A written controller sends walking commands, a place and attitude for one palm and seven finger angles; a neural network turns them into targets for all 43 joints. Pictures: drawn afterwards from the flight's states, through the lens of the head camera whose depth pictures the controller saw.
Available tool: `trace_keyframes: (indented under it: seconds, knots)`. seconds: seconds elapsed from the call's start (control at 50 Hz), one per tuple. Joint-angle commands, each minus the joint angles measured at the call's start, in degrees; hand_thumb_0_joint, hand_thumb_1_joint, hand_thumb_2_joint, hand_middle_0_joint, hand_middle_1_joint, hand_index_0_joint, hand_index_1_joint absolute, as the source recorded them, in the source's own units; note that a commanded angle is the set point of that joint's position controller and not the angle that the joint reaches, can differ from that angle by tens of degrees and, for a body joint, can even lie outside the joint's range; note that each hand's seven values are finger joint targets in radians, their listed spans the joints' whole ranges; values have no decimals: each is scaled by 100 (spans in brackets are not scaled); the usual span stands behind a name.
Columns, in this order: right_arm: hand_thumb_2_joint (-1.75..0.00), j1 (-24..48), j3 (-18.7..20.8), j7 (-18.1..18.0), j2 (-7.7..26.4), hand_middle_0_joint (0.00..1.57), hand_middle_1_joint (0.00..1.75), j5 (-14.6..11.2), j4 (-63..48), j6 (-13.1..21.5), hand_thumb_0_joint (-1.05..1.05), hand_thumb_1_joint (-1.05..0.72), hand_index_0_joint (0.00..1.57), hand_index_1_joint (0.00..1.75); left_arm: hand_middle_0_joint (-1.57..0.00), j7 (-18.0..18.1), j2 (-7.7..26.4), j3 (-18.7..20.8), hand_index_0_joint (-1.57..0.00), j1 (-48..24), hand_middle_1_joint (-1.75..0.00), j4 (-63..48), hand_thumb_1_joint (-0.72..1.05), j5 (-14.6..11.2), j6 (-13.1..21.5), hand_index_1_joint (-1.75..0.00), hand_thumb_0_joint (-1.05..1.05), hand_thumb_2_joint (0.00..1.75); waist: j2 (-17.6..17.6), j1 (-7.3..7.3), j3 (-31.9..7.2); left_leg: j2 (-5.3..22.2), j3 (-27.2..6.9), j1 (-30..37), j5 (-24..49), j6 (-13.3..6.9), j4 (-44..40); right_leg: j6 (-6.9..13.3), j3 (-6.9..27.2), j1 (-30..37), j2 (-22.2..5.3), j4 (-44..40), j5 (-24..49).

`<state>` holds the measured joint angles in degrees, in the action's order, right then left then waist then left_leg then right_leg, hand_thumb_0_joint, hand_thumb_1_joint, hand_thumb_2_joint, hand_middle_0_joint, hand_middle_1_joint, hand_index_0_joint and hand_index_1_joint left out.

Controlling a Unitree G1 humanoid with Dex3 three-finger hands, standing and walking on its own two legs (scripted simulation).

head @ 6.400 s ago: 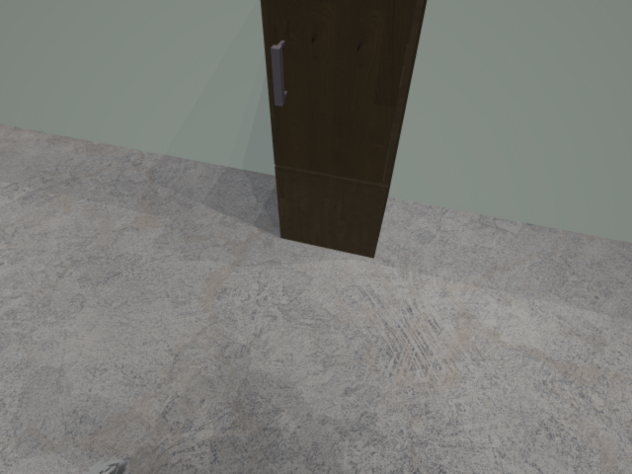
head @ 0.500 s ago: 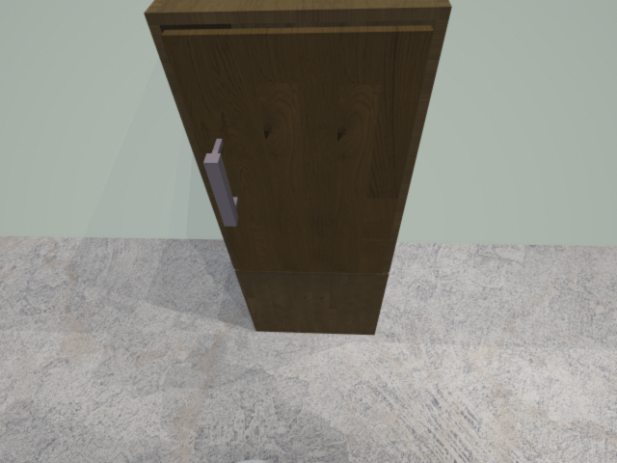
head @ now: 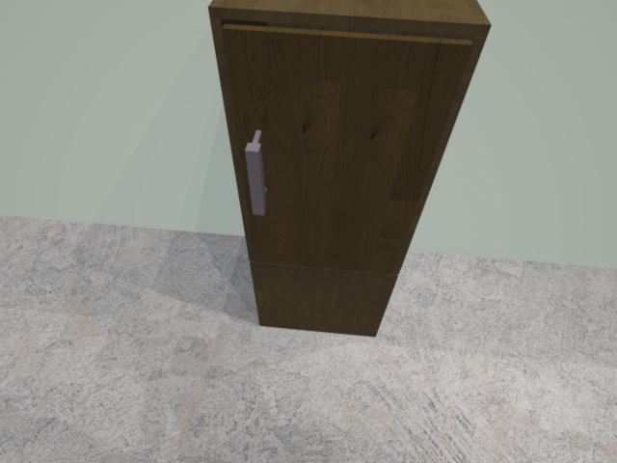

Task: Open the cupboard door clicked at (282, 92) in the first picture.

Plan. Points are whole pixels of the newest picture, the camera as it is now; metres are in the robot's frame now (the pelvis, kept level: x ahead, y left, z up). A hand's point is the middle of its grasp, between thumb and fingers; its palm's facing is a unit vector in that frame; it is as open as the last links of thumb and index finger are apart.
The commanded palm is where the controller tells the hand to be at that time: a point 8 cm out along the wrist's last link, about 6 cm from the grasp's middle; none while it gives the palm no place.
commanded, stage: come to a stop and stand still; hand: left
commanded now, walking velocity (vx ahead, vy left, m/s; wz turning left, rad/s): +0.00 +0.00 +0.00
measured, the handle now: (258, 174) +0.61 +0.15 -0.01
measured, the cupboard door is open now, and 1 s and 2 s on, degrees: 0 0 0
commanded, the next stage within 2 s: look again from close up in 0.04 s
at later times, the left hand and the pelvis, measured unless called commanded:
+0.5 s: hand out of the picture +0.00 +0.19 -0.17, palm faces +0.02 -0.97 -0.23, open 7.4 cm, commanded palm none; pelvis -0.02 +0.00 +0.00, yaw +0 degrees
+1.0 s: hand out of the picture +0.00 +0.16 -0.18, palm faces +0.02 -0.98 -0.19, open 7.4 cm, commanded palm none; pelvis +0.02 -0.01 -0.01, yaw +0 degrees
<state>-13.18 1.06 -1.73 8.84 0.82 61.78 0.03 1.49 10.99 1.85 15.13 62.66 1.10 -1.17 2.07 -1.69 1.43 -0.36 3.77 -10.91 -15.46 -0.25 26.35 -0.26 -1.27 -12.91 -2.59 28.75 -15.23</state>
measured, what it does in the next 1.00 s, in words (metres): stands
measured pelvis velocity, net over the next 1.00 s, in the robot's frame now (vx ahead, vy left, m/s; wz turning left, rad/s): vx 0.02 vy -0.01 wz -0.01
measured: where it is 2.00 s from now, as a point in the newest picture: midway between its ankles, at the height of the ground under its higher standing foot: outside the picture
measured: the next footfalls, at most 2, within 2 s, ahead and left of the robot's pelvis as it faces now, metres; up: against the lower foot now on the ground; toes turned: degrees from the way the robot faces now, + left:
right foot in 1.40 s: +0.09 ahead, -0.14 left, +0.00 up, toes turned -1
left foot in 1.78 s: +0.11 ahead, +0.09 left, +0.00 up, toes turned +3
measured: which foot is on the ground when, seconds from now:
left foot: down 0.00-1.00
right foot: down 0.00-1.00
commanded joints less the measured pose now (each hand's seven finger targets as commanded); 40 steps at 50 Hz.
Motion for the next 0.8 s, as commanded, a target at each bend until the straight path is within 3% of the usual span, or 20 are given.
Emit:
trace_keyframes:
  seconds: [0.0,0.02,0.1,0.12,0.14,0.16,0.18,0.2,0.26,0.38,0.58,0.72,0.78]
  knots:
    - [-90,-346,105,-15,501,20,30,-76,-111,58,0,-90,20,30,-20,54,539,-17,-20,180,-30,-29,90,-47,237,-30,0,90,288,260,-381,611,-401,290,1302,5,-324,237,630,424,-646,-648,2205]
    - [-90,-326,101,-19,538,20,30,-65,-63,39,0,-90,20,30,-20,51,464,-49,-20,144,-30,3,90,-54,228,-30,0,90,524,257,-223,603,-374,376,1053,13,-377,234,618,188,-619,-756,1838]
    - [-90,-361,38,-6,524,20,30,-56,108,56,0,-90,20,30,-20,49,358,-85,-20,146,-30,61,90,-57,169,-30,0,90,14,217,162,648,-461,225,656,-53,-720,127,544,-43,-407,-985,597]
    - [-90,176,67,78,798,20,30,-78,-329,110,0,-90,20,30,-20,268,457,-112,-20,809,-30,175,90,21,296,-30,0,90,279,-77,463,685,-248,-327,361,92,358,46,701,-63,-612,-911,1644]
    - [-90,-213,25,108,467,20,30,-39,-468,52,0,-90,20,30,-20,230,665,-101,-20,457,-30,-116,90,-2,360,-30,0,90,238,293,85,372,-338,-245,-372,68,234,276,1043,-178,-809,-1060,289]
    - [-90,-471,15,127,489,20,30,-6,-410,69,0,-90,20,30,-20,189,634,-93,-20,279,-30,-255,90,-1,368,-30,0,90,5,367,65,396,-350,-125,-257,26,174,377,903,-517,-672,-1017,-806]
    - [-90,-624,8,146,476,20,30,42,-430,100,0,-90,20,30,-20,143,614,-74,-20,210,-30,-338,90,3,359,-30,0,90,-567,373,11,420,-357,-124,-19,-36,56,361,650,-537,-499,-739,-754]
    - [-90,-587,-7,132,482,20,30,39,-463,120,0,-90,20,30,-20,116,556,-93,-20,243,-30,-360,90,-19,347,-30,0,90,-783,326,138,510,-488,-326,-48,-91,-138,333,561,-514,-357,-592,-688]
    - [-90,-530,-19,92,575,20,30,21,-555,152,0,-90,20,30,-20,67,405,-123,-20,360,-30,-340,90,-21,306,-30,0,90,-482,208,237,597,-669,-693,-288,-193,-469,281,424,-220,-208,-429,-406]
    - [-90,-657,-42,64,573,20,30,24,-431,186,0,-90,20,30,-20,44,420,-114,-20,328,-30,-339,90,-23,286,-30,0,90,-128,164,332,573,-657,-747,-206,-213,-564,249,397,-121,-259,-444,-215]
    - [-90,-637,-39,43,556,20,30,16,-216,192,0,-90,20,30,-20,42,469,-87,-20,282,-30,-343,90,-24,280,-30,0,90,-118,169,286,571,-529,-450,149,-172,-487,250,506,-227,-302,-519,45]
    - [-90,-585,-35,23,560,20,30,14,-130,218,0,-90,20,30,-20,36,466,-64,-20,285,-30,-287,90,-26,288,-30,0,90,-187,169,47,608,-468,-257,490,-160,-431,256,514,-68,-323,-450,527]
    - [-90,-629,-27,39,550,20,30,48,-98,176,0,-90,20,30,-20,2,405,-40,-20,392,-30,-233,90,12,244,-30,0,90,-186,158,154,644,-498,-384,-569,-224,-427,310,461,-156,-215,-380,-637]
